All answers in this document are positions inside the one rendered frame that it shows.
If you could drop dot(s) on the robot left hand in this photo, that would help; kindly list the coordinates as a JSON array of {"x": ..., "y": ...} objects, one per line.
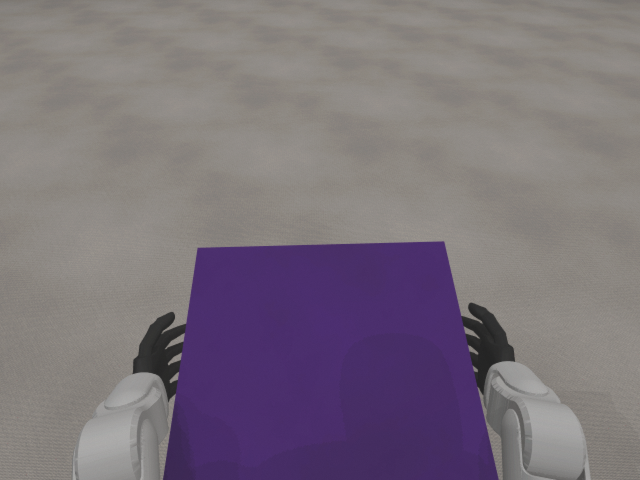
[{"x": 154, "y": 358}]

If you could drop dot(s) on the carton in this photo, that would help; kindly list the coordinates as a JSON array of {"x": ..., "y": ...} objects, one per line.
[{"x": 326, "y": 362}]

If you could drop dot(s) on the robot right forearm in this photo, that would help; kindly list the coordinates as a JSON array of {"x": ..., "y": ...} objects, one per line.
[{"x": 541, "y": 439}]

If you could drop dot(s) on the robot left forearm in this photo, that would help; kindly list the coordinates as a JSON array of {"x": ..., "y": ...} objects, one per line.
[{"x": 121, "y": 441}]

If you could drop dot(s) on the robot right hand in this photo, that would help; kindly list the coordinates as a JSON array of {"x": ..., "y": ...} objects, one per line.
[{"x": 492, "y": 345}]

